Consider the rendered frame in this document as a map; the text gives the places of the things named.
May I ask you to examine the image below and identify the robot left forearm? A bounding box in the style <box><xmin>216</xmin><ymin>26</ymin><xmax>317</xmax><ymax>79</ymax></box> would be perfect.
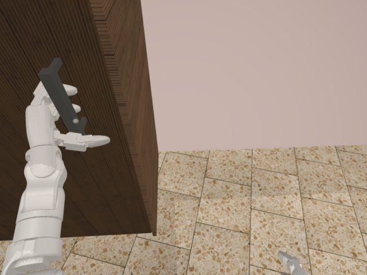
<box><xmin>1</xmin><ymin>144</ymin><xmax>67</xmax><ymax>275</ymax></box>

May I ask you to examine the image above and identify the left robot hand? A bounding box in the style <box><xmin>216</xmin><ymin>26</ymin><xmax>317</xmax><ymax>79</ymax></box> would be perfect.
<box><xmin>25</xmin><ymin>81</ymin><xmax>110</xmax><ymax>152</ymax></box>

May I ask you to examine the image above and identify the right robot hand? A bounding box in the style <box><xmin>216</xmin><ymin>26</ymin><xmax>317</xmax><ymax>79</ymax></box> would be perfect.
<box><xmin>278</xmin><ymin>251</ymin><xmax>309</xmax><ymax>275</ymax></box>

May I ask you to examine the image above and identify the handle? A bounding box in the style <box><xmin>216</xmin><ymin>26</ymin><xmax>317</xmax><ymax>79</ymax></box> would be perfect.
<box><xmin>38</xmin><ymin>58</ymin><xmax>87</xmax><ymax>136</ymax></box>

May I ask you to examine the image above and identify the wardrobe door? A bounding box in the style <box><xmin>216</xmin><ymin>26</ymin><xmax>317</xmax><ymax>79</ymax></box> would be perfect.
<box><xmin>0</xmin><ymin>0</ymin><xmax>151</xmax><ymax>241</ymax></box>

